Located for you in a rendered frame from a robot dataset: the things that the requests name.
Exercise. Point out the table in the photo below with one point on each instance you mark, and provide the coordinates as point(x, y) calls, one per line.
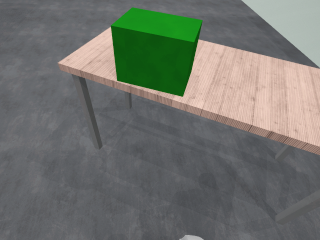
point(263, 95)

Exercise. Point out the carton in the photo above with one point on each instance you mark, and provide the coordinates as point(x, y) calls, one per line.
point(155, 50)

